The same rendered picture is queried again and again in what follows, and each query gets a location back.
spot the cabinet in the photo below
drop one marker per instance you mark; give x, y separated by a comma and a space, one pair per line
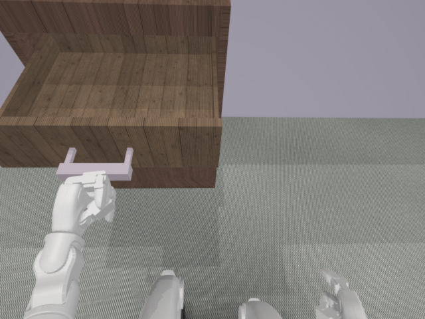
24, 23

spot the right robot hand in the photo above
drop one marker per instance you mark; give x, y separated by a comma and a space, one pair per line
346, 305

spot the robot thigh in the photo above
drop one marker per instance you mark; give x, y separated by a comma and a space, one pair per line
165, 298
257, 310

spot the handle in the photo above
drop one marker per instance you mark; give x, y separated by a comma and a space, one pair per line
115, 171

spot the robot right thigh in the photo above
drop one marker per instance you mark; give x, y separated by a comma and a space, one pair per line
257, 310

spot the robot left forearm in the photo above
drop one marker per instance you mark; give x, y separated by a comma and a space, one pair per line
57, 269

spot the robot left thigh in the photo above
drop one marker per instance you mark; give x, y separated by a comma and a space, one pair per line
165, 298

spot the drawer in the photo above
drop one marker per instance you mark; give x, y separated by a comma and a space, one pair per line
102, 94

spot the left robot hand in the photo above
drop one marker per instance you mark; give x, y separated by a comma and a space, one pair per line
72, 199

